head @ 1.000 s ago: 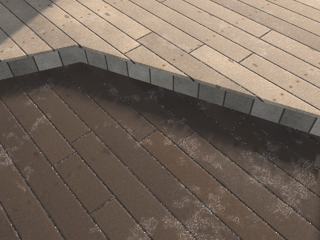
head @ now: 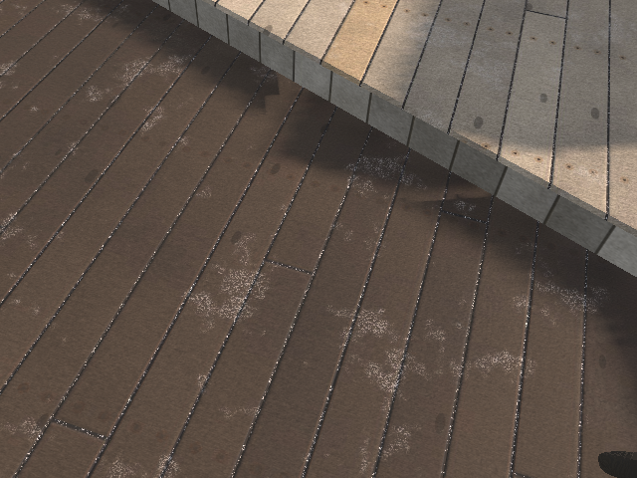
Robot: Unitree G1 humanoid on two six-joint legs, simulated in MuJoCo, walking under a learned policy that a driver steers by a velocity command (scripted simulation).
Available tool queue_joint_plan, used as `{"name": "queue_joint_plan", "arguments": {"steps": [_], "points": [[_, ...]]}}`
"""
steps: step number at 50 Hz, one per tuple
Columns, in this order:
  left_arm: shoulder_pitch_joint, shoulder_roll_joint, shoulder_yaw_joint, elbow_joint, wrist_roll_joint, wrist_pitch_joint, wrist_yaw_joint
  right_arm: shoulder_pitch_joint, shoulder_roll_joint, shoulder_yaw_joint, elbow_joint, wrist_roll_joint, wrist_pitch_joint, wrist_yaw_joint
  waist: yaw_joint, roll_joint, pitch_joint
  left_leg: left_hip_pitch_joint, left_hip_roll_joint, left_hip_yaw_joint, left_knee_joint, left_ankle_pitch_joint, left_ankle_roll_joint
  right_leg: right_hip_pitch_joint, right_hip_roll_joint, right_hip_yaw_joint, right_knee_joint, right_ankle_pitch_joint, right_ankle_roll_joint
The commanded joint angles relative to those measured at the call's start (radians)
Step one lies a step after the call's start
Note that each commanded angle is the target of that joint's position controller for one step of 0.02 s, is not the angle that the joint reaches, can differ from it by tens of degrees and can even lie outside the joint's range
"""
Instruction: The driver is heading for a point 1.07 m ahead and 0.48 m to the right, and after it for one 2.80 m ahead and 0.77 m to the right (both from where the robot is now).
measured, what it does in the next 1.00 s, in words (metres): walks ahead, turning right: left foot, then right foot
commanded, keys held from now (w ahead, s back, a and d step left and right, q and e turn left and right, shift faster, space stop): w+e+shift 1.00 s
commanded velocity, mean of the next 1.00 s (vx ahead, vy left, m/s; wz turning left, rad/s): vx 0.99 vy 0.00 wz -0.62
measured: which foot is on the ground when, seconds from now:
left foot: up 0.00-0.16, down 0.18-0.66, up 0.68-1.00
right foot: down 0.00-0.20, up 0.22-0.64, down 0.66-1.00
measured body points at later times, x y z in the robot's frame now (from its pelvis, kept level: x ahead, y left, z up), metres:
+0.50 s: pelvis +0.45 +0.05 +0.00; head +0.45 +0.04 +0.45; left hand +0.69 +0.27 -0.08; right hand +0.37 -0.22 -0.13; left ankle +0.35 +0.17 -0.73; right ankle +0.58 -0.12 -0.64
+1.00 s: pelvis +0.87 -0.10 +0.00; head +0.88 -0.14 +0.45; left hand +1.05 +0.11 -0.10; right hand +0.99 -0.45 -0.02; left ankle +1.18 -0.08 -0.68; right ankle +0.74 -0.07 -0.73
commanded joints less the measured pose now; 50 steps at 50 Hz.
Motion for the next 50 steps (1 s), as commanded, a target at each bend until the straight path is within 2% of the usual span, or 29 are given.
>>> {"name": "queue_joint_plan", "arguments": {"steps": [1,4,6,7,8,9,10,11,12,13,15,17,19,24,26,28,30,31,32,33,34,35,36,37,38,41,45,47,50], "points": [[-0.148,0.063,-0.01,-0.077,0.003,-0.03,-0.007,0.024,0.045,0.033,-0.056,-0.017,-0.014,0.014,-0.11,-0.027,0.112,0.026,0.036,-0.094,-0.141,0.17,-0.001,-0.181,-0.24,0.122,-0.272,0.122,-0.189],[-0.063,0.134,0.002,-0.045,-0.028,-0.02,-0.012,-0.119,0.015,0.035,-0.08,-0.022,-0.047,0.044,-0.08,0.031,0.185,0.159,-0.003,0.011,-0.441,0.277,0.02,-0.174,-0.258,0.096,-0.356,0.175,-0.208],[-0.018,0.194,0.008,-0.026,-0.036,-0.005,-0.013,-0.138,-0.012,0.022,-0.089,-0.021,-0.065,0.055,-0.096,-0.01,0.148,0.227,-0.057,0.051,-0.535,0.206,0.032,-0.038,-0.289,0.104,-0.267,0.493,-0.205],[-0.004,0.223,0.008,-0.016,-0.024,0.003,-0.012,-0.07,-0.057,-0.001,-0.079,-0.02,-0.067,0.053,-0.148,-0.059,0.06,0.343,-0.098,0.062,-0.558,0.158,0.044,0.021,-0.296,0.103,-0.141,0.744,-0.191],[-0.008,0.232,0.001,-0.005,-0.012,0.013,-0.009,0.119,-0.107,-0.033,-0.035,-0.015,-0.062,0.041,-0.266,-0.107,-0.069,0.613,-0.15,0.092,-0.579,0.132,0.06,-0.026,-0.269,0.084,0.085,0.913,-0.168],[-0.019,0.205,-0.018,-0.007,-0.003,0.01,-0.005,0.334,-0.166,-0.067,0.018,-0.013,-0.045,0.017,-0.394,-0.13,-0.189,0.963,-0.118,0.054,-0.53,0.137,0.053,-0.239,-0.217,0.09,0.381,0.839,-0.121],[0.084,-0.011,-0.071,-0.049,0.007,0.004,-0.009,0.407,-0.301,-0.086,0.052,-0.044,-0.047,-0.008,-0.287,0.205,-0.334,1.221,0.162,-0.389,-0.636,-0.164,0.093,-0.53,-0.061,0.128,0.838,-0.017,-0.062],[0.145,-0.02,-0.086,-0.056,-0.047,-0.022,-0.009,0.428,-0.266,-0.07,0.028,-0.066,-0.065,0.002,-0.26,0.295,-0.565,1.231,0.269,-0.801,-0.871,-0.519,0.139,-0.572,-0.017,0.339,1.066,-0.2,-0.08],[0.021,0.05,-0.059,-0.08,-0.09,-0.022,-0.002,0.381,-0.17,-0.047,0.05,-0.06,-0.081,0.018,-0.26,0.157,-0.374,1.125,0.259,-0.758,-0.961,-0.557,0.117,-0.697,-0.038,0.331,1.147,-0.132,-0.077],[-0.06,0.043,-0.058,-0.102,-0.086,-0.02,0.005,0.335,-0.133,-0.037,0.071,-0.049,-0.089,0.024,-0.238,0.103,-0.197,0.98,0.253,-0.611,-0.959,-0.401,0.116,-0.77,-0.074,0.296,1.139,-0.066,-0.071],[-0.057,0.021,-0.053,-0.091,-0.044,0.003,0.007,0.214,-0.058,-0.025,0.091,-0.071,-0.105,0.028,-0.133,0.063,-0.102,0.731,0.197,-0.363,-0.952,-0.14,0.095,-0.671,-0.17,0.295,1.052,0.072,-0.077],[-0.02,-0.003,-0.047,-0.066,-0.06,0.047,-0.011,0.156,0.02,-0.014,0.112,-0.067,-0.12,0.025,-0.085,0.085,-0.078,0.652,0.163,-0.188,-1.001,0.005,0.085,-0.594,-0.205,0.294,1.004,0.118,-0.075],[-0.078,-0.032,-0.05,-0.078,-0.051,0.08,-0.018,0.137,0.027,-0.016,0.139,-0.051,-0.129,0.014,-0.076,0.054,0.008,0.622,0.149,-0.043,-1.05,0.137,0.064,-0.639,-0.215,0.279,0.96,0.13,-0.074],[-0.229,-0.034,-0.064,-0.137,-0.037,0.078,-0.044,0.141,-0.016,-0.025,0.151,-0.069,-0.12,-0.019,-0.078,-0.024,0.14,0.651,0.094,0.209,-1.131,0.288,0.054,-0.736,-0.165,0.182,0.706,0.349,-0.085],[-0.303,-0.03,-0.069,-0.163,-0.03,0.07,-0.067,0.168,-0.066,-0.036,0.157,-0.061,-0.113,-0.028,-0.097,-0.062,0.163,0.703,0.096,0.273,-1.147,0.363,0.036,-0.705,-0.142,0.113,0.552,0.413,-0.109],[-0.325,-0.002,-0.06,-0.183,-0.036,0.061,-0.086,0.172,-0.126,-0.046,0.157,-0.062,-0.1,-0.036,-0.077,-0.044,0.132,0.768,0.1,0.316,-1.084,0.758,0.008,-0.588,-0.075,0.016,0.451,0.423,-0.14],[-0.199,0.062,-0.029,-0.17,-0.057,0.072,-0.081,0.163,-0.194,-0.062,0.147,-0.049,-0.071,-0.043,0.011,0.049,0.021,0.862,0.115,0.32,-0.883,1.282,-0.001,-0.417,0.023,-0.058,0.472,0.325,-0.168],[-0.049,0.112,-0.004,-0.143,-0.062,0.089,-0.073,0.12,-0.223,-0.07,0.132,-0.039,-0.057,-0.04,0.099,0.099,-0.052,0.845,0.133,0.309,-0.698,1.442,0.012,-0.254,0.047,-0.054,0.509,0.235,-0.195],[0.188,0.192,0.037,-0.081,-0.054,0.108,-0.061,0.061,-0.218,-0.069,0.111,-0.034,-0.056,-0.035,0.211,0.092,-0.155,0.719,0.124,0.266,-0.417,1.396,0.023,0.042,0.055,0.004,0.5,0.182,-0.235],[0.32,0.216,0.055,-0.031,-0.059,0.122,-0.037,0.009,-0.13,-0.046,0.116,-0.023,-0.073,-0.022,0.264,-0.043,-0.133,0.499,-0.015,0.251,0.016,0.732,-0.022,0.241,0.021,0.126,0.381,0.208,-0.279],[0.224,0.226,0.035,-0.028,-0.03,0.111,-0.045,0.065,0.083,0.013,0.063,-0.05,-0.12,-0.004,0.075,-0.43,-0.035,0.149,-0.233,0.111,0.432,-0.294,-0.054,0.28,-0.005,0.421,0.319,0.26,-0.353],[0.09,0.17,0.003,-0.111,0.008,0.068,-0.052,0.17,0.088,0.036,-0.018,-0.018,-0.167,0.007,-0.052,-0.445,-0.238,-0.076,-0.252,-0.119,0.506,-0.302,-0.018,0.375,-0.208,1.003,0.034,-0.209,-0.528],[0.077,0.096,-0.003,-0.139,0.003,0.044,-0.057,0.047,-0.04,0.015,-0.025,0.004,-0.189,0.01,-0.002,-0.208,-0.161,-0.082,-0.191,-0.158,0.399,-0.191,0.029,0.28,-0.241,1.103,-0.141,-0.408,-0.467],[0.049,0.076,-0.009,-0.132,0.0,0.02,-0.067,-0.023,-0.058,0.003,-0.032,0.007,-0.188,0.002,-0.044,0.013,-0.051,-0.041,-0.154,-0.148,0.259,-0.091,0.046,0.116,-0.223,1.06,-0.174,-0.439,-0.406],[-0.018,0.085,-0.007,-0.144,-0.003,0.003,-0.07,-0.005,-0.034,0.008,-0.02,-0.017,-0.178,-0.008,-0.105,0.08,-0.023,0.029,-0.12,-0.166,0.172,-0.038,0.029,-0.014,-0.203,1.013,-0.142,-0.359,-0.393],[-0.103,0.077,-0.014,-0.166,-0.014,-0.004,-0.035,0.019,-0.049,-0.005,-0.002,-0.051,-0.14,-0.023,-0.151,0.05,0.027,0.167,-0.066,-0.167,-0.035,0.006,-0.05,-0.229,-0.078,0.757,-0.139,-0.071,-0.38],[-0.039,0.045,-0.025,-0.122,-0.036,0.016,0.009,-0.224,0.05,0.02,-0.097,-0.075,-0.129,-0.025,-0.044,-0.017,0.078,0.281,-0.116,-0.056,-0.486,0.267,-0.116,-0.368,0.051,0.522,-0.103,0.196,-0.303],[-0.012,0.068,-0.015,-0.106,-0.035,0.03,0.014,-0.291,0.071,0.019,-0.129,-0.056,-0.132,-0.017,0.007,-0.059,0.042,0.391,-0.172,-0.019,-0.651,0.385,-0.132,-0.395,0.06,0.524,-0.09,0.17,-0.26],[0.013,0.053,-0.009,-0.075,-0.047,0.031,0.019,-0.298,0.003,-0.015,-0.148,-0.013,-0.142,-0.015,0.016,-0.129,0.003,0.436,-0.176,-0.09,-0.771,0.403,-0.136,-0.26,0.028,0.608,-0.001,0.119,-0.23]]}}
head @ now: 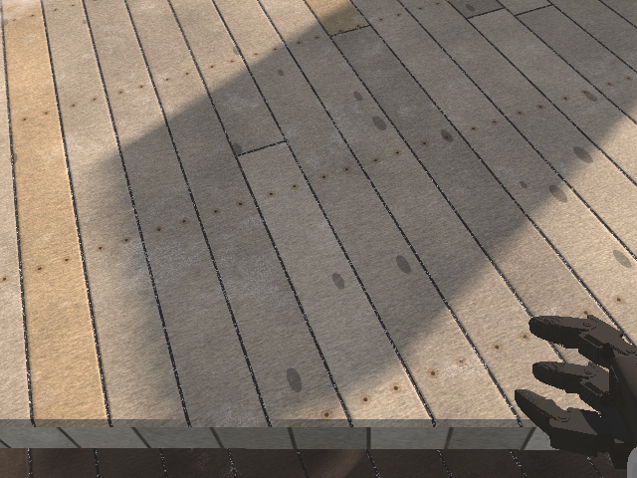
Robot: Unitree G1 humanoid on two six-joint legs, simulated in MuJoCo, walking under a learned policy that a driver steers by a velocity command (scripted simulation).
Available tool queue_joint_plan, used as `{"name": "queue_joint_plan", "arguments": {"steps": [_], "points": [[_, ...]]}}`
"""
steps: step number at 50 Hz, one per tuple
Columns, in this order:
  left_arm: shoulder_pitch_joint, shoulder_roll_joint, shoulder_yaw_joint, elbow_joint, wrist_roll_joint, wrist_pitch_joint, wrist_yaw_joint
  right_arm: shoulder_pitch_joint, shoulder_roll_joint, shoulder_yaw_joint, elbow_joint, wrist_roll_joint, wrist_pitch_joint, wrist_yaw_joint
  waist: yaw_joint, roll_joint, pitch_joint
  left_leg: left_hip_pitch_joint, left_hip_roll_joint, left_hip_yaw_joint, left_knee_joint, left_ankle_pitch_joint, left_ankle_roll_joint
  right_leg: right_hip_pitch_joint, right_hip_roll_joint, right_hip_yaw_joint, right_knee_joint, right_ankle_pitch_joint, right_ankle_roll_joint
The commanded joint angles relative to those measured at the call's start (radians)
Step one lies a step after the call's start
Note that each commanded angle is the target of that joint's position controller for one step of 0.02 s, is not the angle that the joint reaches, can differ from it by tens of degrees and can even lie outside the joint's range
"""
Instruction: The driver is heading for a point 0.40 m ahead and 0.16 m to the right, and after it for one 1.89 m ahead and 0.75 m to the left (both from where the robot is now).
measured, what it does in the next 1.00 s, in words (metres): walks ahead: left foot, then right foot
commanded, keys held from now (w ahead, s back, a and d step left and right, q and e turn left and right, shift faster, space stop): w+e+shift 0.16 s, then e+shift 0.20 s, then q+shift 0.50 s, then w+q+shift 0.14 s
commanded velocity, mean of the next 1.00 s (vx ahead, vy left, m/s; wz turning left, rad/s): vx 0.43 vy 0.00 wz -0.16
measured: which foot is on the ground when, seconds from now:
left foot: up 0.00-0.06, down 0.08-0.50, up 0.52-0.92, down 0.94-1.00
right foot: down 0.00-0.08, up 0.10-0.48, down 0.50-0.94, up 0.96-1.00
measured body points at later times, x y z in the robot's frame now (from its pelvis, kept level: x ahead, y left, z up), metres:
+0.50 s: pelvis +0.34 +0.00 -0.01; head +0.38 -0.03 +0.44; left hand +0.68 +0.09 -0.06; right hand +0.25 -0.27 -0.14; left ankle +0.27 +0.18 -0.71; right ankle +0.39 -0.12 -0.74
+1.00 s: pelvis +0.52 +0.04 +0.01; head +0.54 +0.05 +0.46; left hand +0.70 +0.30 -0.10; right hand +0.65 -0.24 -0.06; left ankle +0.59 +0.12 -0.61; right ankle +0.38 -0.11 -0.65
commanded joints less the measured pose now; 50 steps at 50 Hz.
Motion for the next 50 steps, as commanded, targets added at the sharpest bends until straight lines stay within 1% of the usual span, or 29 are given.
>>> {"name": "queue_joint_plan", "arguments": {"steps": [1,2,4,5,6,7,9,12,14,18,22,24,25,26,27,28,29,30,32,35,38,40,41,44,46,47,48,49,50], "points": [[-0.029,0.157,0.055,-0.038,-0.011,-0.008,0.016,-0.087,-0.122,-0.053,-0.089,0.036,-0.024,-0.001,-0.04,-0.136,-0.012,0.311,-0.068,0.064,-0.113,0.032,-0.002,-0.211,-0.146,0.201,-0.057,0.249,-0.04],[-0.051,0.158,0.059,-0.042,-0.004,-0.004,0.02,-0.013,-0.156,-0.07,-0.073,0.038,-0.029,-0.003,-0.086,-0.158,-0.065,0.387,-0.071,0.068,-0.095,-0.002,0.017,-0.161,-0.154,0.211,0.042,0.406,-0.022],[-0.183,0.137,0.043,-0.099,0.041,0.003,0.005,0.453,-0.2,-0.102,0.02,0.042,-0.02,-0.017,-0.349,-0.184,-0.339,0.89,0.022,0.062,0.036,-0.141,0.074,-0.303,-0.114,0.119,0.541,0.607,0.05],[-0.118,-0.035,-0.005,-0.133,0.06,-0.001,-0.004,0.623,-0.24,-0.099,0.07,0.013,-0.009,-0.017,-0.306,0.136,-0.467,1.214,0.226,-0.255,0.025,-0.393,0.14,-0.599,-0.015,0.05,0.886,-0.205,0.062],[0.049,0.02,-0.021,-0.176,-0.05,-0.013,-0.003,0.53,-0.279,-0.097,0.059,-0.03,-0.018,0.008,-0.176,0.543,-0.499,1.216,0.435,-0.855,-0.24,-0.828,0.284,-0.825,-0.076,-0.022,1.06,-0.184,0.074],[-0.032,0.116,-0.006,-0.137,-0.046,0.002,0.008,0.417,-0.157,-0.082,0.017,-0.031,-0.006,0.002,-0.218,0.316,-0.322,1.071,0.375,-0.759,-0.291,-1.018,0.272,-0.882,-0.161,-0.07,1.111,-0.049,0.092],[-0.231,0.155,0.007,-0.174,0.022,0.014,0.004,0.356,-0.113,-0.066,0.045,-0.034,0.015,-0.006,-0.213,-0.028,-0.097,0.746,0.272,-0.366,-0.287,-0.463,0.22,-0.794,-0.213,-0.142,1.042,0.041,0.097],[-0.262,0.123,0.011,-0.229,0.013,0.038,-0.004,0.303,-0.067,-0.048,0.114,-0.025,0.012,-0.008,-0.132,0.034,-0.01,0.542,0.217,-0.043,-0.254,0.206,0.229,-0.72,-0.279,-0.156,0.921,-0.002,0.13],[-0.286,0.091,-0.005,-0.26,0.016,0.051,-0.008,0.271,-0.099,-0.056,0.138,-0.006,0.013,-0.014,-0.11,0.049,0.007,0.485,0.224,0.06,-0.282,0.394,0.236,-0.727,-0.28,-0.198,0.816,0.016,0.163],[-0.261,0.098,-0.004,-0.236,0.037,0.073,-0.036,0.218,-0.197,-0.079,0.137,-0.002,0.041,-0.028,-0.096,0.041,-0.083,0.519,0.207,0.245,-0.255,0.442,0.206,-0.555,-0.246,-0.282,0.571,0.313,0.182],[-0.371,0.113,0.002,-0.271,0.055,0.079,-0.044,0.317,-0.237,-0.072,0.147,0.028,0.068,-0.021,-0.119,-0.002,-0.106,0.543,0.164,0.285,-0.059,0.761,0.186,-0.365,-0.1,-0.381,0.305,0.177,0.121],[-0.226,0.126,0.022,-0.21,0.055,0.062,-0.044,0.403,-0.224,-0.052,0.198,0.044,0.07,-0.005,-0.042,-0.018,-0.203,0.476,0.136,0.251,0.228,0.665,0.144,0.017,-0.095,-0.329,-0.107,0.623,0.056],[-0.123,0.165,0.024,-0.16,0.078,0.058,-0.027,0.395,-0.155,-0.022,0.202,0.023,0.051,0.014,-0.001,-0.131,-0.218,0.16,0.027,0.247,0.542,-0.188,0.083,0.32,-0.28,-0.151,-0.109,1.077,-0.047],[-0.045,0.216,0.004,-0.18,0.13,0.051,-0.001,0.491,-0.033,0.019,0.219,-0.018,0.031,0.029,-0.034,-0.24,-0.412,-0.03,-0.031,0.054,0.903,-0.859,0.038,0.537,-0.636,0.097,0.223,2.002,-0.207],[0.032,0.225,0.033,-0.122,0.136,0.058,-0.007,0.569,-0.162,-0.014,0.265,0.043,0.036,0.032,0.022,-0.127,-0.578,-0.026,-0.053,-0.067,1.052,-0.763,0.008,0.452,-0.765,0.127,0.144,1.785,-0.355],[-0.042,0.24,0.042,-0.104,0.107,0.066,-0.012,0.499,-0.19,-0.031,0.248,0.063,0.06,0.024,-0.027,-0.062,-0.452,-0.07,0.01,0.011,1.037,-0.73,-0.009,0.325,-0.651,0.07,0.065,1.256,-0.296],[-0.152,0.181,0.03,-0.092,0.07,0.07,-0.008,0.402,-0.163,-0.031,0.223,0.059,0.086,0.006,-0.063,-0.054,-0.284,-0.131,0.047,0.097,0.993,-0.706,-0.024,0.191,-0.56,-0.006,-0.012,0.877,-0.2],[-0.24,0.136,0.01,-0.102,0.057,0.077,0.0,0.361,-0.129,-0.028,0.232,0.052,0.121,-0.019,-0.094,-0.1,-0.16,-0.119,0.039,0.152,1.085,-0.727,-0.048,0.023,-0.522,-0.046,-0.084,0.72,-0.147],[-0.328,0.141,0.014,-0.105,0.05,0.076,0.007,0.358,-0.1,-0.034,0.204,0.043,0.176,-0.047,-0.143,-0.15,-0.064,-0.102,0.0,0.2,1.339,-0.715,-0.069,-0.183,-0.519,-0.148,-0.178,0.696,-0.115],[-0.262,0.134,0.012,-0.047,0.048,0.071,0.05,0.245,-0.001,-0.006,0.071,0.022,0.2,-0.084,-0.145,-0.132,-0.055,-0.401,0.04,0.121,1.566,-0.705,-0.038,-0.065,-0.576,-0.181,-0.174,0.607,-0.066],[-0.212,0.119,0.008,-0.02,0.054,0.098,0.089,0.18,0.012,0.019,-0.036,0.014,0.189,-0.068,-0.16,-0.118,-0.065,-0.546,0.062,0.134,1.455,-0.617,-0.035,-0.01,-0.526,-0.292,-0.184,0.469,-0.039],[-0.267,0.169,0.018,-0.027,0.064,0.11,0.109,0.194,0.014,0.029,-0.103,-0.006,0.175,-0.045,-0.225,-0.149,-0.115,-0.415,0.107,0.123,1.22,-0.521,-0.04,-0.084,-0.484,-0.391,-0.18,0.54,-0.022],[-0.344,0.222,0.036,-0.053,0.057,0.126,0.107,0.21,0.02,0.044,-0.105,-0.001,0.172,-0.032,-0.252,-0.148,-0.15,-0.211,0.092,0.212,0.883,-0.489,-0.018,-0.165,-0.399,-0.471,-0.223,0.485,-0.014],[-0.311,0.299,0.065,-0.051,0.034,0.111,0.056,0.284,-0.029,0.019,-0.053,0.008,0.177,-0.002,-0.22,-0.203,-0.23,0.03,0.049,0.35,0.868,-0.573,0.073,-0.093,-0.525,-0.504,-0.185,0.867,-0.057],[-0.289,0.29,0.069,-0.036,-0.005,0.091,0.018,0.369,-0.101,-0.019,-0.029,0.031,0.188,-0.006,-0.259,-0.198,-0.243,0.156,-0.04,0.342,0.678,-0.645,0.192,-0.046,-0.51,-0.529,-0.053,0.897,-0.026],[-0.262,0.224,0.048,-0.042,-0.005,0.087,0.005,0.465,-0.169,-0.059,0.017,0.034,0.193,-0.009,-0.281,-0.107,-0.243,0.252,-0.126,0.268,0.483,-0.67,0.27,-0.072,-0.441,-0.546,0.206,0.85,0.005],[-0.294,0.118,0.016,-0.124,0.025,0.079,-0.007,0.54,-0.32,-0.102,0.031,0.035,0.185,-0.017,-0.291,0.309,-0.219,0.427,0.041,-0.391,0.005,-1.067,0.463,-0.489,-0.25,-0.471,0.642,0.013,0.098],[-0.382,0.127,0.02,-0.176,0.046,0.034,-0.041,0.517,-0.372,-0.104,0.001,0.018,0.139,-0.011,-0.275,0.396,-0.253,0.513,0.161,-1.094,-0.401,-1.578,0.546,-0.803,-0.077,-0.129,1.058,-0.071,0.088],[-0.469,0.161,0.031,-0.204,0.015,-0.017,-0.068,0.473,-0.283,-0.063,-0.008,0.001,0.09,-0.003,-0.254,0.283,-0.096,0.451,0.254,-1.166,-0.487,-1.429,0.47,-0.957,-0.106,-0.055,1.223,0.027,0.048]]}}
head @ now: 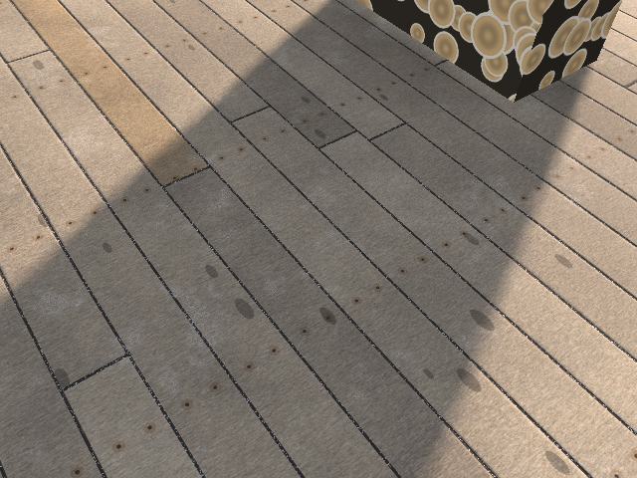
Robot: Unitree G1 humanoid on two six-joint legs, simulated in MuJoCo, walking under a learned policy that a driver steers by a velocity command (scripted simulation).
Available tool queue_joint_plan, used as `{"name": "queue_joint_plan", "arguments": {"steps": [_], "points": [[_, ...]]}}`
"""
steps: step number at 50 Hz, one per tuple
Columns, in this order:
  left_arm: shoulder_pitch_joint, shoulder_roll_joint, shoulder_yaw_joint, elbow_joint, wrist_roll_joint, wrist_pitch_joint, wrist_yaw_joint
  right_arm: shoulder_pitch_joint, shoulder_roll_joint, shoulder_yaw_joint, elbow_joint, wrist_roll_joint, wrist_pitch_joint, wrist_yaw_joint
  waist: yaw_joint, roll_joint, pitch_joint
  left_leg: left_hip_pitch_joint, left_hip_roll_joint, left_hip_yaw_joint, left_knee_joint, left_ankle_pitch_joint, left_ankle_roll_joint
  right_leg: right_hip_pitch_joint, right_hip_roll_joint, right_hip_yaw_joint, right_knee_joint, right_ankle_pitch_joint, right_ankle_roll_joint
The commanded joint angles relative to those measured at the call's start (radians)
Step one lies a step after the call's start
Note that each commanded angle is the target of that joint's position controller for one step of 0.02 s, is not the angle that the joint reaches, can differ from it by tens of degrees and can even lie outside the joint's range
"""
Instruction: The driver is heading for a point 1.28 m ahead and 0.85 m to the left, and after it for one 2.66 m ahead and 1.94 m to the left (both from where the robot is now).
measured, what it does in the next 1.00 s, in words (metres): climbs, turning left: right foot, then left foot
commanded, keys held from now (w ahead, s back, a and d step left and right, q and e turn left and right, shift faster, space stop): w+q+shift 1.00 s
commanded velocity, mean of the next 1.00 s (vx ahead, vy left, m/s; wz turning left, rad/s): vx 0.87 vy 0.00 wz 0.96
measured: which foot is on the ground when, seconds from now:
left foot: down 0.00-0.42, up 0.44-0.86, down 0.88-1.00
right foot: up 0.00-0.40, down 0.42-0.88, up 0.90-1.00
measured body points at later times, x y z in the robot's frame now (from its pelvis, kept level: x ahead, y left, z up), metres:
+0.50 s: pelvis +0.31 +0.01 +0.10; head +0.33 +0.02 +0.55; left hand +0.38 +0.35 +0.05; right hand +0.51 -0.21 +0.00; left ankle +0.10 +0.05 -0.53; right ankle +0.40 -0.09 -0.62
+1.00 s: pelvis +0.63 +0.27 +0.09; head +0.66 +0.28 +0.54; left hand +0.48 +0.51 -0.01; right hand +0.93 +0.22 -0.02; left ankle +0.64 +0.34 -0.62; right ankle +0.68 +0.05 -0.48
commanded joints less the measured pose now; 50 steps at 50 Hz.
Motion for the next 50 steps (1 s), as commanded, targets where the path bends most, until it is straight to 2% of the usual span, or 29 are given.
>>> {"name": "queue_joint_plan", "arguments": {"steps": [1,2,4,5,8,10,14,19,20,21,22,23,24,25,26,29,31,35,37,39,41,43,44,45,46,47,48,49,50], "points": [[-0.244,0.062,-0.001,-0.217,-0.011,-0.138,-0.062,0.221,-0.198,-0.059,-0.012,-0.028,-0.097,0.018,-0.064,0.199,0.051,0.473,0.272,-1.332,-1.145,-0.632,0.239,-0.759,0.159,0.217,0.729,0.028,-0.11],[-0.219,0.018,-0.019,-0.209,0.007,-0.162,-0.061,0.222,-0.15,-0.049,0.019,-0.022,-0.1,0.031,-0.024,0.099,0.08,0.393,0.227,-1.145,-1.019,-0.447,0.198,-0.75,0.13,0.192,0.743,0.052,-0.115],[-0.178,-0.037,-0.041,-0.235,0.033,-0.157,-0.06,0.183,-0.05,-0.019,0.055,-0.023,-0.091,0.034,0.058,0.158,0.048,0.273,0.091,-0.82,-0.914,-0.25,0.155,-0.653,0.122,0.152,0.765,0.089,-0.103],[-0.139,-0.068,-0.059,-0.247,0.041,-0.147,-0.059,0.182,-0.052,-0.019,0.066,-0.01,-0.088,0.035,0.08,0.168,0.031,0.292,0.051,-0.716,-0.911,-0.166,0.15,-0.649,0.121,0.136,0.715,0.106,-0.089],[-0.165,-0.026,-0.062,-0.261,0.061,-0.133,-0.026,0.183,-0.083,-0.032,0.066,0.017,-0.084,0.016,0.072,0.07,0.04,0.309,0.016,-0.598,-1.027,0.023,0.157,-0.538,0.11,0.075,0.288,0.081,-0.035],[-0.257,0.0,-0.044,-0.267,0.047,-0.144,0.0,0.203,-0.077,-0.036,0.065,0.018,-0.096,-0.003,0.029,0.1,0.034,0.331,0.029,-0.555,-1.084,0.201,0.156,-0.415,0.136,0.041,0.028,0.185,0.014],[-0.354,-0.032,-0.035,-0.293,-0.014,-0.157,-0.012,0.224,-0.117,-0.055,0.094,0.029,-0.085,-0.019,-0.016,0.173,0.033,0.444,0.038,-0.547,-1.103,0.211,0.127,-0.265,0.199,0.04,-0.422,0.262,0.069],[-0.208,0.057,0.023,-0.255,-0.051,-0.166,-0.007,0.15,-0.13,-0.067,0.075,0.034,-0.07,-0.015,0.056,0.233,-0.033,0.519,0.085,-0.64,-0.927,0.424,0.072,0.03,0.158,0.102,-0.545,0.192,0.07],[-0.045,0.099,0.048,-0.212,-0.055,-0.166,0.003,0.126,-0.116,-0.06,0.058,0.013,-0.068,-0.004,0.131,0.204,-0.138,0.466,0.045,-0.592,-0.732,0.526,0.039,0.247,0.117,0.115,-0.547,0.184,0.039],[0.173,0.148,0.063,-0.175,-0.042,-0.16,0.012,0.139,-0.052,-0.039,0.032,-0.021,-0.071,0.009,0.196,0.075,-0.334,0.327,-0.01,-0.479,-0.418,0.465,0.007,0.591,-0.026,0.234,-0.496,0.025,-0.011],[0.238,0.185,0.057,-0.173,0.019,-0.155,0.006,0.236,0.052,-0.007,-0.016,0.018,-0.08,0.014,0.126,-0.319,-0.411,-0.036,-0.111,-0.353,-0.101,0.046,-0.042,0.849,-0.262,0.772,-0.682,-0.435,-0.147],[0.17,0.154,0.056,-0.182,0.026,-0.154,-0.004,0.247,-0.03,-0.012,-0.012,0.066,-0.083,0.0,0.114,-0.415,-0.296,-0.186,0.003,-0.261,0.096,0.148,-0.045,0.741,-0.329,0.948,-0.762,-0.612,-0.185],[0.133,0.076,0.043,-0.188,0.015,-0.15,0.005,0.142,-0.111,-0.03,-0.006,0.04,-0.082,-0.004,0.151,-0.247,-0.153,-0.218,0.039,-0.221,0.153,0.254,-0.05,0.606,-0.289,0.785,-0.76,-0.497,-0.163],[0.155,0.058,0.036,-0.164,0.02,-0.142,0.015,0.067,-0.127,-0.038,-0.009,0.014,-0.082,0.002,0.159,-0.077,-0.077,-0.186,0.075,-0.205,0.148,0.313,-0.054,0.5,-0.243,0.594,-0.745,-0.275,-0.142],[0.167,0.06,0.034,-0.139,0.035,-0.138,0.018,0.012,-0.111,-0.037,-0.029,0.002,-0.086,0.01,0.15,-0.008,-0.025,-0.16,0.096,-0.202,0.121,0.346,-0.048,0.422,-0.197,0.482,-0.754,-0.136,-0.118],[0.189,-0.014,0.01,-0.068,0.035,-0.144,0.007,-0.034,-0.058,-0.03,-0.064,0.04,-0.068,0.03,0.115,-0.044,0.071,-0.187,0.151,-0.183,0.114,0.366,-0.03,0.324,-0.135,0.257,-0.782,0.064,-0.084],[0.179,-0.01,0.007,-0.037,0.02,-0.143,0.006,-0.047,-0.032,-0.023,-0.082,0.042,-0.054,0.042,0.079,-0.047,0.116,-0.222,0.172,-0.182,0.101,0.382,-0.04,0.257,-0.136,0.167,-0.806,0.138,-0.076],[0.136,0.053,0.008,-0.019,0.049,-0.146,0.019,-0.136,-0.06,-0.024,-0.1,0.023,-0.058,0.058,0.064,0.0,0.183,-0.169,0.153,-0.113,-0.089,0.591,-0.073,0.132,-0.097,-0.046,-0.899,0.306,-0.058],[0.192,0.08,0.01,0.008,0.045,-0.145,0.028,-0.228,-0.05,-0.018,-0.115,0.02,-0.07,0.078,0.095,0.057,0.216,-0.121,0.133,-0.031,-0.274,0.661,-0.047,0.168,-0.08,-0.133,-0.905,0.466,-0.016],[0.241,0.134,0.017,0.026,0.044,-0.139,0.035,-0.289,-0.059,-0.024,-0.118,0.021,-0.088,0.093,0.1,0.047,0.186,0.063,0.047,0.084,-0.45,0.697,0.004,0.207,-0.066,-0.201,-0.862,0.896,0.026],[0.288,0.209,0.032,0.035,0.041,-0.12,0.058,-0.248,-0.109,-0.051,-0.109,0.027,-0.089,0.102,0.042,-0.069,0.093,0.208,-0.058,0.168,-0.478,0.625,0.028,0.316,-0.1,-0.215,-0.681,1.463,0.051],[0.208,0.25,0.044,-0.005,0.04,-0.096,0.068,0.098,-0.219,-0.115,-0.027,0.038,-0.066,0.09,-0.162,-0.142,-0.079,0.599,-0.094,0.125,-0.494,0.519,0.098,0.238,-0.141,-0.187,-0.259,1.719,0.035],[0.13,0.225,0.04,-0.044,0.03,-0.104,0.059,0.369,-0.274,-0.149,0.053,0.038,-0.056,0.072,-0.285,-0.078,-0.153,0.966,-0.034,-0.013,-0.678,0.645,0.155,0.013,-0.064,-0.187,0.114,1.323,0.035],[0.11,0.046,-0.006,-0.093,0.055,-0.145,0.04,0.359,-0.297,-0.15,0.078,0.027,-0.044,0.046,-0.177,0.289,-0.124,1.194,0.071,-0.244,-0.633,0.783,0.202,-0.356,0.169,-0.14,0.601,-0.105,0.04],[0.249,0.019,-0.037,-0.172,-0.003,-0.193,0.021,0.263,-0.306,-0.126,0.018,-0.019,-0.071,0.047,-0.044,0.318,-0.413,1.371,0.289,-0.864,-0.833,0.222,0.442,-0.612,0.176,0.166,0.775,-0.223,0.037],[0.082,0.106,-0.027,-0.2,-0.018,-0.218,0.014,0.303,-0.233,-0.127,0.014,-0.018,-0.083,0.04,-0.126,0.1,-0.369,1.262,0.277,-0.981,-1.024,-0.07,0.364,-0.629,0.131,0.213,0.653,-0.083,-0.009],[0.025,0.091,-0.025,-0.228,-0.034,-0.221,0.016,0.253,-0.219,-0.118,0.033,-0.022,-0.103,0.043,-0.041,-0.023,-0.13,1.032,0.267,-0.933,-1.098,-0.035,0.319,-0.648,0.109,0.192,0.526,-0.039,-0.015],[0.051,0.074,-0.026,-0.201,-0.012,-0.209,0.022,0.161,-0.177,-0.103,0.028,-0.02,-0.119,0.047,0.032,-0.124,-0.046,0.825,0.231,-0.845,-1.1,0.077,0.284,-0.558,0.059,0.2,0.429,0.004,-0.01],[0.097,0.066,-0.024,-0.184,0.005,-0.191,0.02,0.091,-0.175,-0.1,0.015,-0.027,-0.127,0.044,0.089,-0.091,0.004,0.652,0.178,-0.77,-1.092,0.17,0.284,-0.47,0.043,0.21,0.369,0.013,0.012]]}}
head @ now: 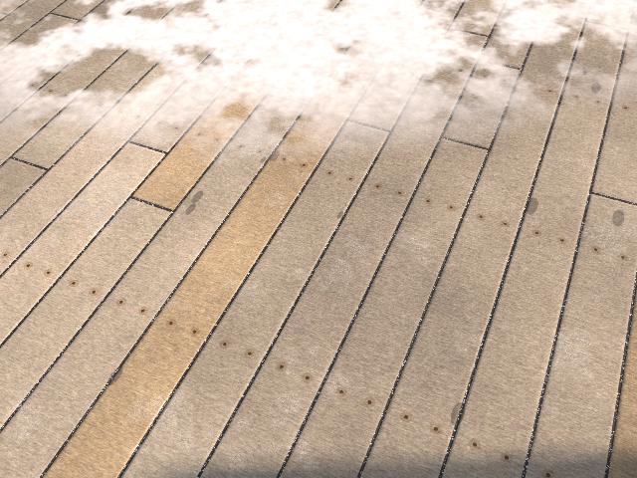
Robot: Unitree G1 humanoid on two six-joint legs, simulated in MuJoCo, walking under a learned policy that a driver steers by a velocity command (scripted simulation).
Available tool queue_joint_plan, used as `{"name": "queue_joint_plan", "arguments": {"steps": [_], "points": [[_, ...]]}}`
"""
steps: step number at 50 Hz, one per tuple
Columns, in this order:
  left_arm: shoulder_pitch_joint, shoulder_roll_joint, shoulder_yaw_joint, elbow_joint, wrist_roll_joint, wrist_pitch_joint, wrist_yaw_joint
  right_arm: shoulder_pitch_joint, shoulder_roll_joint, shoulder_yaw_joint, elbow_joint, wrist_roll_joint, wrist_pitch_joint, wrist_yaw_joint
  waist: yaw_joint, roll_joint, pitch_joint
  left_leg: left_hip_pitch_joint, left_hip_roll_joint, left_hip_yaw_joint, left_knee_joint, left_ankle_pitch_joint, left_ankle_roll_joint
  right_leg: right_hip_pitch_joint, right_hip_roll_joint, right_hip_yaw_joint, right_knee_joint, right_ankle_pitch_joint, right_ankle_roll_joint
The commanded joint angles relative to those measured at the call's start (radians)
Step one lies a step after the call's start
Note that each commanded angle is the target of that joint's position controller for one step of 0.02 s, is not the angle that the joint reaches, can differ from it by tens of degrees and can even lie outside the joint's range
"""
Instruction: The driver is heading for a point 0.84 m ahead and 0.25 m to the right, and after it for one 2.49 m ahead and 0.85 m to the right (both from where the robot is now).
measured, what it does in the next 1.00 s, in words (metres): walks ahead, turning right: right foot, then left foot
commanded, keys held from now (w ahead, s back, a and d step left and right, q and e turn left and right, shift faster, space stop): w+q+shift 0.10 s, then w+e+shift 0.84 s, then e+shift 0.06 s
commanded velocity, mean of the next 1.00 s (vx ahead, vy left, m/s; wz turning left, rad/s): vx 0.99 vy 0.00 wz -0.33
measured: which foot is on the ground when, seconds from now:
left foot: down 0.00-0.32, up 0.34-0.76, down 0.78-1.00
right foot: up 0.00-0.28, down 0.30-0.78, up 0.80-1.00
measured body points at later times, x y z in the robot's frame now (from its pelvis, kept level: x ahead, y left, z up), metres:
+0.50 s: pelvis +0.46 -0.11 +0.03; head +0.49 -0.11 +0.48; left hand +0.47 +0.16 -0.09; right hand +0.66 -0.35 -0.05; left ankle +0.44 +0.04 -0.62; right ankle +0.48 -0.18 -0.71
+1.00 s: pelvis +0.91 -0.13 +0.02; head +0.93 -0.16 +0.47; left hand +1.21 +0.04 -0.04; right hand +0.82 -0.43 -0.09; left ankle +0.91 +0.02 -0.71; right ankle +0.92 -0.26 -0.62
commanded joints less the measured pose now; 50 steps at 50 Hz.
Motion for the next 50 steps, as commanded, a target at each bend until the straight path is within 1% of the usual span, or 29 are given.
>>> {"name": "queue_joint_plan", "arguments": {"steps": [1,3,6,8,11,13,15,16,17,18,19,20,21,24,28,31,35,37,38,39,40,41,42,43,44,45,47,49,50], "points": [[0.035,0.16,0.044,-0.106,0.012,-0.005,-0.004,-0.032,-0.096,-0.028,-0.087,-0.016,-0.044,-0.014,0.071,-0.117,-0.03,0.206,0.287,-0.667,-0.471,-0.157,0.212,-0.362,-0.073,0.075,-0.118,0.017,0.02],[-0.008,0.153,0.043,-0.124,0.028,0.016,-0.002,-0.051,-0.071,-0.017,-0.069,0.009,-0.039,-0.03,0.081,-0.073,0.027,0.015,0.228,-0.528,-0.481,-0.084,0.191,-0.292,-0.093,0.029,-0.296,0.04,0.054],[-0.201,0.073,0.017,-0.184,0.055,0.014,-0.016,-0.041,-0.093,-0.024,-0.031,0.022,-0.031,-0.064,0.007,-0.025,0.054,-0.202,0.114,-0.316,-0.453,0.016,0.115,-0.065,-0.048,-0.082,-0.664,0.399,0.082],[-0.251,0.067,0.016,-0.19,0.031,0.009,-0.03,0.058,-0.09,-0.024,0.013,0.023,-0.04,-0.063,-0.07,0.02,0.001,-0.142,0.156,-0.312,-0.455,-0.055,0.085,0.029,-0.034,-0.1,-0.78,0.626,0.078],[-0.341,0.119,0.032,-0.212,-0.003,0.01,-0.032,0.123,-0.089,-0.023,0.047,0.026,-0.039,-0.051,-0.128,0.075,0.019,0.152,0.238,-0.337,-0.402,0.006,0.061,-0.117,-0.05,-0.091,-0.902,0.555,0.038],[-0.29,0.162,0.056,-0.207,-0.008,0.011,-0.032,0.121,-0.119,-0.029,0.063,0.007,-0.025,-0.046,-0.086,0.106,-0.009,0.355,0.311,-0.334,-0.332,0.391,0.043,-0.157,-0.029,-0.128,-0.895,0.397,-0.012],[-0.025,0.231,0.098,-0.146,-0.018,0.024,-0.025,0.074,-0.131,-0.022,0.061,-0.036,-0.012,-0.038,0.083,0.102,-0.184,0.431,0.283,-0.237,-0.019,1.015,0.007,0.097,0.059,-0.212,-0.851,0.297,-0.095],[0.232,0.26,0.098,-0.093,-0.017,0.035,-0.025,0.041,-0.091,-0.008,0.028,-0.046,-0.012,-0.046,0.179,0.073,-0.321,0.187,0.287,-0.208,0.358,0.863,-0.026,0.445,-0.052,-0.037,-0.77,0.218,-0.144],[0.288,0.371,0.121,-0.051,0.007,0.035,-0.049,0.239,0.054,0.034,0.008,-0.006,-0.036,-0.032,0.047,-0.448,-0.473,-0.194,0.092,-0.152,0.802,-0.027,-0.128,0.763,-0.267,0.605,-1.006,-0.266,-0.355],[0.298,0.235,0.099,-0.046,0.01,0.033,-0.056,0.182,-0.03,0.034,0.022,0.018,-0.054,-0.027,0.093,-0.367,-0.427,-0.347,0.105,-0.213,0.807,-0.182,-0.106,0.787,-0.276,0.873,-1.222,-0.519,-0.312],[0.216,0.179,0.086,-0.063,0.016,0.037,-0.046,0.011,-0.095,0.02,-0.011,0.032,-0.068,-0.024,0.109,-0.226,-0.253,-0.426,0.165,-0.213,0.778,-0.113,-0.082,0.672,-0.272,0.723,-1.193,-0.408,-0.264],[0.187,0.188,0.085,-0.069,0.021,0.044,-0.05,-0.121,-0.086,0.03,-0.04,0.003,-0.083,-0.027,0.114,-0.03,-0.165,-0.371,0.185,-0.191,0.697,-0.069,-0.072,0.507,-0.213,0.597,-1.186,-0.201,-0.236],[0.166,0.192,0.084,-0.067,0.023,0.044,-0.055,-0.161,-0.057,0.032,-0.061,-0.014,-0.099,-0.029,0.073,0.01,-0.111,-0.345,0.199,-0.194,0.611,-0.056,-0.078,0.402,-0.174,0.521,-1.189,-0.081,-0.251],[0.136,0.131,0.064,-0.052,0.007,0.042,-0.051,-0.141,-0.039,0.031,-0.057,-0.024,-0.099,-0.034,-0.004,-0.066,-0.069,-0.261,0.227,-0.195,0.414,-0.021,-0.121,0.277,-0.091,0.408,-1.24,0.045,-0.274],[0.189,0.142,0.067,-0.017,-0.013,0.046,-0.019,-0.327,-0.012,0.043,-0.117,-0.028,-0.1,-0.033,0.034,-0.052,0.037,-0.234,0.196,-0.149,0.097,0.157,-0.192,0.099,-0.059,0.329,-1.28,0.169,-0.266],[0.233,0.148,0.073,0.016,-0.018,0.055,-0.009,-0.438,0.015,0.046,-0.151,-0.024,-0.11,-0.018,0.076,-0.087,0.036,-0.029,0.133,-0.115,-0.086,0.374,-0.204,-0.029,-0.019,0.291,-1.287,0.201,-0.213],[0.276,0.128,0.076,0.064,-0.036,0.066,-0.001,-0.487,-0.042,0.013,-0.181,0.012,-0.115,-0.025,0.075,-0.121,0.011,0.078,0.121,-0.158,-0.23,0.364,-0.194,0.121,-0.039,0.345,-1.197,0.316,-0.163],[0.254,0.153,0.088,0.067,-0.024,0.08,-0.002,-0.374,-0.103,-0.022,-0.175,0.017,-0.125,-0.039,-0.005,-0.156,-0.086,0.232,0.108,-0.13,-0.242,0.266,-0.159,0.195,-0.023,0.336,-0.988,0.693,-0.128],[0.187,0.178,0.091,0.037,0.0,0.089,-0.006,-0.158,-0.134,-0.039,-0.141,0.026,-0.119,-0.051,-0.128,-0.17,-0.242,0.478,0.187,-0.174,-0.181,0.214,-0.12,0.139,-0.008,0.303,-0.757,0.758,-0.097],[0.161,0.114,0.071,-0.006,0.042,0.09,-0.009,0.118,-0.19,-0.052,-0.102,0.028,-0.097,-0.07,-0.218,-0.07,-0.457,0.829,0.362,-0.33,-0.078,0.005,-0.08,-0.041,0.039,0.237,-0.425,0.515,-0.085],[0.343,-0.023,0.015,-0.035,-0.024,0.078,-0.016,0.153,-0.24,-0.05,-0.055,0.011,-0.099,-0.049,-0.103,0.462,-0.65,1.133,0.661,-0.94,-0.245,-0.298,0.139,-0.392,0.129,0.138,-0.059,-0.171,-0.034],[0.302,0.086,0.03,-0.012,-0.062,0.086,0.003,0.123,-0.127,-0.04,-0.067,0.005,-0.089,-0.043,-0.137,0.345,-0.532,1.035,0.61,-0.993,-0.336,-0.578,0.103,-0.522,0.016,0.102,0.032,-0.115,-0.038],[0.155,0.147,0.044,-0.029,-0.046,0.089,0.005,0.076,-0.06,-0.025,-0.065,0.003,-0.077,-0.052,-0.163,0.217,-0.343,0.894,0.541,-0.772,-0.344,-0.452,0.038,-0.571,-0.014,0.055,0.016,-0.043,-0.042],[0.058,0.145,0.047,-0.053,-0.022,0.091,0.002,0.046,-0.057,-0.021,-0.035,-0.011,-0.069,-0.052,-0.145,0.033,-0.2,0.713,0.508,-0.618,-0.363,-0.206,0.015,-0.553,-0.048,0.023,-0.018,-0.006,-0.038],[-0.011,0.133,0.052,-0.079,0.005,0.09,-0.004,0.021,-0.046,-0.016,-0.013,-0.026,-0.066,-0.05,-0.121,-0.004,-0.12,0.578,0.474,-0.511,-0.385,-0.056,0.009,-0.52,-0.08,0.014,-0.069,0.022,-0.042],[-0.021,0.099,0.049,-0.095,-0.003,0.097,-0.018,0.01,-0.032,-0.01,0.007,-0.04,-0.067,-0.049,-0.087,0.019,-0.067,0.472,0.452,-0.417,-0.403,0.044,0.001,-0.475,-0.112,0.013,-0.092,0.022,-0.045],[-0.016,0.04,0.036,-0.132,-0.034,0.123,-0.028,-0.042,0.004,-0.001,0.039,-0.018,-0.068,-0.038,-0.026,0.072,-0.035,0.367,0.456,-0.323,-0.459,0.059,0.0,-0.481,-0.161,0.008,-0.104,0.005,-0.051],[-0.06,0.048,0.03,-0.167,-0.021,0.134,-0.035,-0.138,-0.006,-0.002,0.04,0.0,-0.067,-0.041,0.017,0.048,0.059,0.249,0.448,-0.169,-0.48,0.375,-0.007,-0.494,-0.172,-0.013,-0.199,0.035,-0.017],[-0.067,0.058,0.027,-0.181,-0.008,0.128,-0.042,-0.193,-0.051,-0.011,0.033,0.002,-0.067,-0.047,0.042,0.047,0.074,0.178,0.425,-0.097,-0.502,0.436,-0.021,-0.433,-0.167,-0.033,-0.321,0.116,-0.005]]}}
